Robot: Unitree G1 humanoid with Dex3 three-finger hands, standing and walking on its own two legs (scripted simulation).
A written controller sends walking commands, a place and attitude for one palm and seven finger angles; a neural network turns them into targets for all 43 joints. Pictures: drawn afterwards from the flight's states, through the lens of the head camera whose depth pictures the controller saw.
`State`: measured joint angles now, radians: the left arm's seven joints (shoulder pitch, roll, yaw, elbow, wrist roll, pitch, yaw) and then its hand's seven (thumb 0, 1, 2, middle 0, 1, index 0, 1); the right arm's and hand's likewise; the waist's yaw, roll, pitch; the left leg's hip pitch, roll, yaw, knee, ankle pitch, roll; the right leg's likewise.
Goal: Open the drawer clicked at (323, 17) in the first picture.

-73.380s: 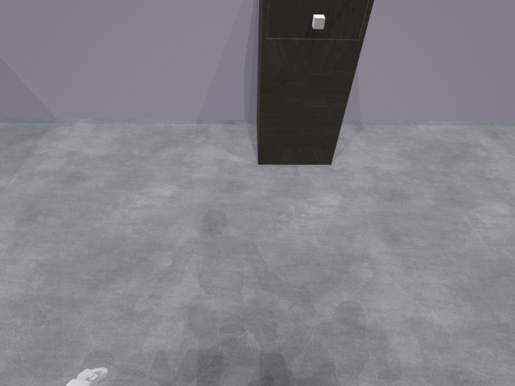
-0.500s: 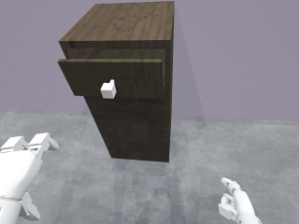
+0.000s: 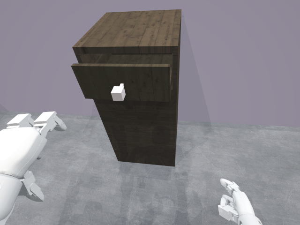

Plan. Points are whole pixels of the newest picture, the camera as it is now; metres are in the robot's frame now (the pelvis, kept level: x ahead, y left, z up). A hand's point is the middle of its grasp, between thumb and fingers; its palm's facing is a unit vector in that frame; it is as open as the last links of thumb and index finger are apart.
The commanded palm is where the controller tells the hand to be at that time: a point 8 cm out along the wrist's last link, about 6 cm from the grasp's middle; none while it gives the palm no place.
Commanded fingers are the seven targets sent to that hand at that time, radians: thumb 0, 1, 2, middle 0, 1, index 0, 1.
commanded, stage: lift the hand off the handle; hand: left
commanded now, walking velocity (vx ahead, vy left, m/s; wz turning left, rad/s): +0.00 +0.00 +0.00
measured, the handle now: (119, 90) +0.57 +0.23 +0.04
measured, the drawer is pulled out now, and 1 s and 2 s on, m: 0.09 0.09 0.09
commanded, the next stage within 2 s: draw the hand back to the body in 0.26 s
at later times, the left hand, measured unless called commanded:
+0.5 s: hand (50, 156) +0.19 +0.23 +0.18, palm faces +0.06 -0.05 -1.00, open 13.9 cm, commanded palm +0.15 +0.25 +0.25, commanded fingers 0.00 -0.50 0.30 -0.30 -1.20 -0.30 -1.20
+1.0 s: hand (43, 157) +0.18 +0.23 +0.19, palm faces +0.12 -0.13 -0.98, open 13.8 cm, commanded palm +0.13 +0.26 +0.24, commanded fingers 0.00 -0.40 0.34 -0.29 -1.13 -0.29 -1.13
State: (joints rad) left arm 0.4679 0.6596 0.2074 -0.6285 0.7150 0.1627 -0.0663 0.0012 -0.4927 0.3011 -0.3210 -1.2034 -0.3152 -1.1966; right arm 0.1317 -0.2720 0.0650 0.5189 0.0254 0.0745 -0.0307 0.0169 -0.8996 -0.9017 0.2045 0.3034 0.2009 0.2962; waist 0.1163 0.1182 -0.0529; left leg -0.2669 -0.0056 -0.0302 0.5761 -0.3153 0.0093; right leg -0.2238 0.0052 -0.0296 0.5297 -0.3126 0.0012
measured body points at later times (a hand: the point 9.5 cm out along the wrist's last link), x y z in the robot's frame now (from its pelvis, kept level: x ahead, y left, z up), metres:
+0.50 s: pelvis -0.02 +0.00 +0.00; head -0.03 -0.04 +0.45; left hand +0.18 +0.23 +0.23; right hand +0.22 -0.19 -0.07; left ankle -0.01 +0.11 -0.73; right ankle -0.02 -0.12 -0.73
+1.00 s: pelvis -0.01 -0.01 +0.00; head -0.02 -0.04 +0.45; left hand +0.17 +0.24 +0.25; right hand +0.22 -0.20 -0.07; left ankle -0.01 +0.11 -0.73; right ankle -0.02 -0.12 -0.73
